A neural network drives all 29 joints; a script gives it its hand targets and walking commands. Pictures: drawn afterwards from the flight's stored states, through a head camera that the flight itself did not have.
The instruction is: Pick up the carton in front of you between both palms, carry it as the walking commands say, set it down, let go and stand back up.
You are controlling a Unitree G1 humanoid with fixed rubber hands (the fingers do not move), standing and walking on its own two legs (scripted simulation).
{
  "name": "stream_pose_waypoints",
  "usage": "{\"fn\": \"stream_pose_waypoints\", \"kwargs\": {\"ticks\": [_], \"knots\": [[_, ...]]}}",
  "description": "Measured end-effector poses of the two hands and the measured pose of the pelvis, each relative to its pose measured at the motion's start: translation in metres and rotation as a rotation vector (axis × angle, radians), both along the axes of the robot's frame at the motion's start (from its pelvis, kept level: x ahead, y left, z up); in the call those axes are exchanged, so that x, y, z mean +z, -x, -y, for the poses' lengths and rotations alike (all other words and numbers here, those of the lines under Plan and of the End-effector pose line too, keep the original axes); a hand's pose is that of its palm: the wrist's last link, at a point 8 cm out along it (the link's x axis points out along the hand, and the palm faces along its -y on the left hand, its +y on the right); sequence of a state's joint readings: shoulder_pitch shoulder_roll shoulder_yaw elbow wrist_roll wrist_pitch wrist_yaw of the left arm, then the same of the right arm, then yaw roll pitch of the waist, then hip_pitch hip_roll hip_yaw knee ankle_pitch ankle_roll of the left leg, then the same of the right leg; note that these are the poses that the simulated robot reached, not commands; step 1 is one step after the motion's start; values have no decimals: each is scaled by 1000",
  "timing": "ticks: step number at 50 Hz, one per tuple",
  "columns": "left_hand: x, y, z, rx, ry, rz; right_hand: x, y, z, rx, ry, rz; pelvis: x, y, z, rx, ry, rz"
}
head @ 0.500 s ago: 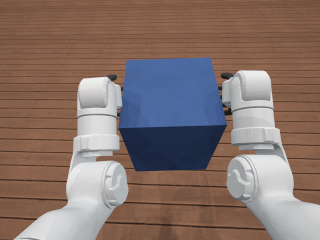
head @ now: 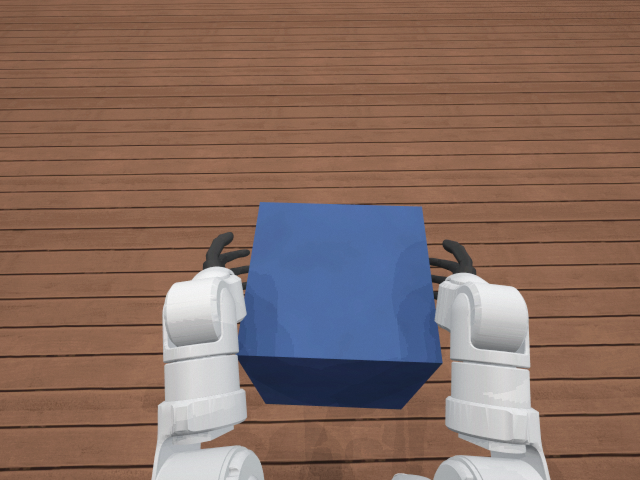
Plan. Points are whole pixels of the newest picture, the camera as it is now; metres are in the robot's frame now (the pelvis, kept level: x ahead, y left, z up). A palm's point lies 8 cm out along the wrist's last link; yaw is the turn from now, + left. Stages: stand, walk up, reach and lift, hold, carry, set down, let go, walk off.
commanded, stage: carry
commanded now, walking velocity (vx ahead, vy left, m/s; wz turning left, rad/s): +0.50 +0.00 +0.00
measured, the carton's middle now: (336, 314) +0.34 +0.00 -0.03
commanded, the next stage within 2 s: none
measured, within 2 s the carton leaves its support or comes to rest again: neither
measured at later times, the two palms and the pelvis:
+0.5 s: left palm (255, 148) +0.56 +0.12 +0.09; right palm (437, 144) +0.57 -0.16 +0.08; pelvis +0.28 -0.04 +0.00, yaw +3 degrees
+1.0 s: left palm (252, 55) +0.87 +0.15 +0.08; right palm (391, 55) +0.86 -0.13 +0.08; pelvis +0.57 +0.01 +0.00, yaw +0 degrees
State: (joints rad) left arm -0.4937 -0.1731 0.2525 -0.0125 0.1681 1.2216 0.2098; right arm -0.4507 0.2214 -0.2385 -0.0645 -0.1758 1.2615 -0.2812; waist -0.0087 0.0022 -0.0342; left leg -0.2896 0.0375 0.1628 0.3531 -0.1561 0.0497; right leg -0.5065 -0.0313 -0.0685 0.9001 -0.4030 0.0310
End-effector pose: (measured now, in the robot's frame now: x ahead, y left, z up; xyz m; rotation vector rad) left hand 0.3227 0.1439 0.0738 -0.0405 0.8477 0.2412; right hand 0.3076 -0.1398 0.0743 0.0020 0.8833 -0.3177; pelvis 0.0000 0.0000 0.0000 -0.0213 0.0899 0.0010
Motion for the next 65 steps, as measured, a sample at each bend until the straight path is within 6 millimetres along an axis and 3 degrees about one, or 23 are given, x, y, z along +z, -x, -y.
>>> {"fn": "stream_pose_waypoints", "kwargs": {"ticks": [4,10,13,19,23,30,35,39,43,49,54,58,65], "knots": [[10,-29,8,5,-11,67,13,-37,9,20,5,65,3,-44,5,2,0,9],[30,-95,24,19,-49,157,24,-110,24,64,-2,155,-11,-126,25,8,-21,31],[29,-131,34,24,-75,175,17,-149,34,83,-15,175,-23,-166,36,32,-4,38],[15,-176,34,53,-82,40,4,-204,34,120,-17,41,-8,-221,46,56,-25,27],[15,-212,29,77,-68,24,5,-243,29,129,-19,26,-1,-258,45,53,-28,24],[23,-303,11,65,-58,95,13,-330,11,112,-12,97,-4,-341,25,53,-18,19],[4,-378,-11,39,-46,114,1,-398,-11,104,19,114,-24,-413,0,25,-27,28],[-13,-420,-18,11,-37,29,-13,-433,-17,89,37,28,-16,-452,-11,0,-19,20],[-16,-457,-15,7,-25,-19,-16,-466,-15,60,25,-21,-4,-491,-16,-1,-8,16],[5,-532,-11,4,-29,59,5,-542,-11,50,17,58,2,-559,-12,5,-10,13],[21,-604,0,28,-46,141,16,-621,0,74,4,140,-7,-633,4,10,-25,18],[17,-665,14,38,-76,165,5,-686,14,92,-18,167,-24,-695,20,38,-9,31],[1,-730,17,66,-76,12,-12,-758,17,107,-34,15,-5,-768,31,60,-40,17]]}}
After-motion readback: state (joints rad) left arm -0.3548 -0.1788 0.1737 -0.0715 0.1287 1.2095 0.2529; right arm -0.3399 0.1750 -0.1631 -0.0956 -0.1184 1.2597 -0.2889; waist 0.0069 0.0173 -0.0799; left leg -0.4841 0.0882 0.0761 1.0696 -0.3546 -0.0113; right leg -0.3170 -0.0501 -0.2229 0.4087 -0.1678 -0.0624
